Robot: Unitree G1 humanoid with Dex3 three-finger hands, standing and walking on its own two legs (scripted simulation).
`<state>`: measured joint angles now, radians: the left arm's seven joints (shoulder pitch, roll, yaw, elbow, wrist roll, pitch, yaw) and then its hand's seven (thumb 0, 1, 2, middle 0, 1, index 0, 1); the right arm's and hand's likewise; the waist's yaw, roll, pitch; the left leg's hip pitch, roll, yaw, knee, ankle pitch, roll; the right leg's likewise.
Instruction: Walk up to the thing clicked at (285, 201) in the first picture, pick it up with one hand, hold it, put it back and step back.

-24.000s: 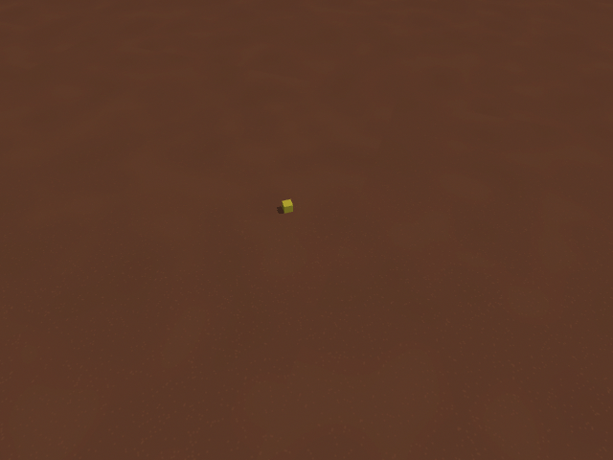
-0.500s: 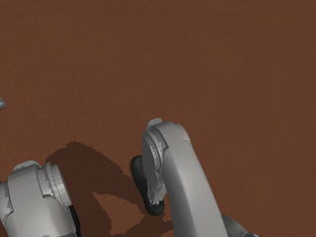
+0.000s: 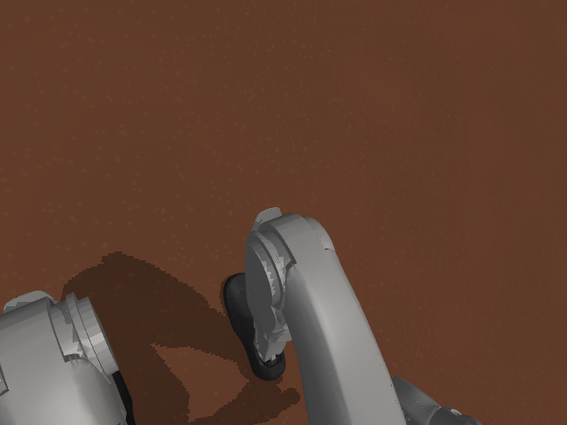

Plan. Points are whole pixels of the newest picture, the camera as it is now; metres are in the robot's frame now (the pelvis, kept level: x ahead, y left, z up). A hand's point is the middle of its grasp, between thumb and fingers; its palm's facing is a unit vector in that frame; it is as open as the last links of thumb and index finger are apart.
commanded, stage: rest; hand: left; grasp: from above
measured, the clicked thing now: out of the picture +0.48 +0.41 -0.28
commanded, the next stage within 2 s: open in 0.02 s
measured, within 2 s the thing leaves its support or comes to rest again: neither
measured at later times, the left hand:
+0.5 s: hand out of the picture +0.42 +0.26 -0.25, palm faces -0.46 -0.17 -0.87, open 8.4 cm
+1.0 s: hand out of the picture +0.43 +0.26 -0.25, palm faces -0.46 -0.17 -0.87, open 12.4 cm
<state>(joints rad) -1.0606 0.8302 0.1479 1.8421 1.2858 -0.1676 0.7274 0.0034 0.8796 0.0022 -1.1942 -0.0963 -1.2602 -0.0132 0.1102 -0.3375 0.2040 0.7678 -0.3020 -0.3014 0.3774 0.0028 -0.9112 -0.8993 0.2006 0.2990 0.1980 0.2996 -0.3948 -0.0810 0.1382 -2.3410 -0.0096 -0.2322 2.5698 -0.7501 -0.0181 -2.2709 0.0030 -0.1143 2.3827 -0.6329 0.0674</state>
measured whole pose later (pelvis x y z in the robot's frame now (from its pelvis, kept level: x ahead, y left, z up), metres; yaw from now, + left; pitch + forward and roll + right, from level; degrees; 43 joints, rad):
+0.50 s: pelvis -0.01 +0.00 +0.00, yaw +0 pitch +28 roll -13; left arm -1.06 0.84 0.13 1.87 1.28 -0.17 0.74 0.00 0.30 0.31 -0.91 -0.43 -0.80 -0.32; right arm 0.10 -0.35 0.22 0.75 -0.30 -0.32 0.38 0.00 -0.90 -0.90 0.20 0.30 0.20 0.30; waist -0.40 -0.09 0.15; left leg -2.33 -0.01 -0.24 2.56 -0.74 -0.01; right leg -2.25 0.01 -0.12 2.36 -0.62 0.07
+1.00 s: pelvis +0.00 +0.00 +0.01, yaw +0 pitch +28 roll -13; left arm -1.05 0.85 0.12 1.82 1.24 -0.16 0.71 0.00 -0.22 0.76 -0.40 -0.65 -0.36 -0.68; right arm 0.11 -0.36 0.23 0.75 -0.29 -0.34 0.40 0.00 -0.90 -0.90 0.20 0.30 0.20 0.30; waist -0.40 -0.09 0.17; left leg -2.32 -0.01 -0.24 2.56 -0.75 -0.02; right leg -2.24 0.00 -0.13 2.36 -0.63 0.07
